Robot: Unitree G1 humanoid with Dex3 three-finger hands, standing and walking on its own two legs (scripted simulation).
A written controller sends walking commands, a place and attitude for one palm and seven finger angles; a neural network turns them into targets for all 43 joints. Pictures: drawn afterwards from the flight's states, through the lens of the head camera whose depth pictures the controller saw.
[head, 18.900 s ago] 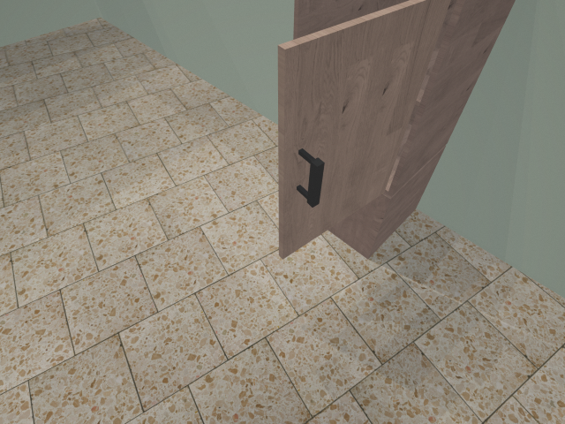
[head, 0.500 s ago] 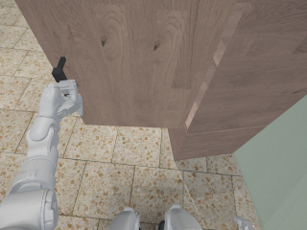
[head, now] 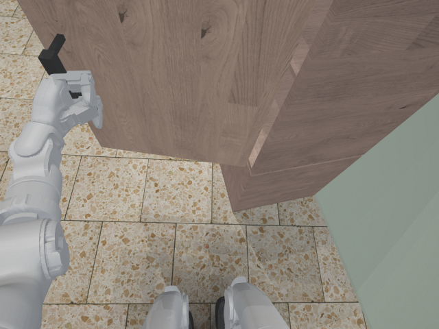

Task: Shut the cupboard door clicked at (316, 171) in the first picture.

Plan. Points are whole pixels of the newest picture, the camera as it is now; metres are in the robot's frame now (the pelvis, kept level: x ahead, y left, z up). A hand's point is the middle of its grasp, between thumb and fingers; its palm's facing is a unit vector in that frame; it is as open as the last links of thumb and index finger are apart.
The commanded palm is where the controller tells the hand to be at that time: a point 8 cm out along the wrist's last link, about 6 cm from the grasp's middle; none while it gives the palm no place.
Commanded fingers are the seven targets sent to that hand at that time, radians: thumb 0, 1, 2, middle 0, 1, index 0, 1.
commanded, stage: push the door shut along its arc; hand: left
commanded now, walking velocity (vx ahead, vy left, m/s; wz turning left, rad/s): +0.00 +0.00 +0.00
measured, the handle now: (67, 74) +0.56 +0.24 +0.06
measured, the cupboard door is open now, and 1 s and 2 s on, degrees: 70 59 53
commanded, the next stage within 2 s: pull the fist back off the door in 1.04 s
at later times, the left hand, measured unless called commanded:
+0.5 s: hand (113, 85) +0.54 +0.16 +0.06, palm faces -0.31 -0.95 -0.01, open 3.1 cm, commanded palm +0.55 +0.18 +0.06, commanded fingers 0.00 0.90 0.90 -1.30 -1.50 -1.30 -1.50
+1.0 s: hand (134, 66) +0.58 +0.13 +0.07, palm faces -0.37 -0.93 -0.01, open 3.1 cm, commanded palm +0.60 +0.13 +0.06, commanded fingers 0.00 0.90 0.90 -1.30 -1.50 -1.30 -1.50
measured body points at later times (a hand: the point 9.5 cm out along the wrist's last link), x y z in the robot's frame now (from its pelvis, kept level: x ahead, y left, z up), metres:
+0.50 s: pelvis +0.01 +0.01 -0.01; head +0.17 +0.05 +0.41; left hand +0.55 +0.21 +0.07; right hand -0.01 -0.26 -0.11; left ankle +0.01 +0.06 -0.65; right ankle +0.04 -0.10 -0.65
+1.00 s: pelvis +0.01 +0.00 -0.02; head +0.19 +0.04 +0.39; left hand +0.60 +0.18 +0.07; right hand -0.04 -0.26 -0.11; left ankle +0.01 +0.06 -0.65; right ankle +0.04 -0.10 -0.65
